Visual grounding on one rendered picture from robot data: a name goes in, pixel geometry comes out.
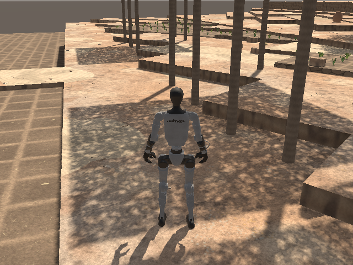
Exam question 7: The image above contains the right robot foot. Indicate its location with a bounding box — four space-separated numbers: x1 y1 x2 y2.
186 214 195 229

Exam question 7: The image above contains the robot left upper arm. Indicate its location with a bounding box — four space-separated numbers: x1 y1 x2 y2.
150 112 165 142

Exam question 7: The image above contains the left robot forearm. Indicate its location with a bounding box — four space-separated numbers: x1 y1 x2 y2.
145 133 155 153

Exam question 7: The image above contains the robot right upper arm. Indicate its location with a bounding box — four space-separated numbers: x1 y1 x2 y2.
188 112 202 142

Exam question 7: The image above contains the robot right hand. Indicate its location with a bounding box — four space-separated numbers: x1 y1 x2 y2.
195 152 208 163

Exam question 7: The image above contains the right robot forearm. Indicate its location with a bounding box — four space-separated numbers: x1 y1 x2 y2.
197 134 207 154

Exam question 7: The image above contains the right robot thigh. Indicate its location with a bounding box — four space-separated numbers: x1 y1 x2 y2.
184 154 195 194

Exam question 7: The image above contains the robot left hand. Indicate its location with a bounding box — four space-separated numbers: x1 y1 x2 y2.
143 152 156 163

